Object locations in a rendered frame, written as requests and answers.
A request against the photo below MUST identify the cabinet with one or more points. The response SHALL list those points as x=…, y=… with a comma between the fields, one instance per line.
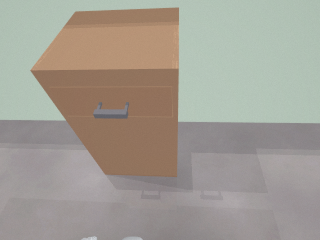
x=119, y=48

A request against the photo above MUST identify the handle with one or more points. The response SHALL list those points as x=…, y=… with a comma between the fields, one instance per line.
x=111, y=113

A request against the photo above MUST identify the drawer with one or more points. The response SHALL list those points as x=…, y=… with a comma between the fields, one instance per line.
x=144, y=101

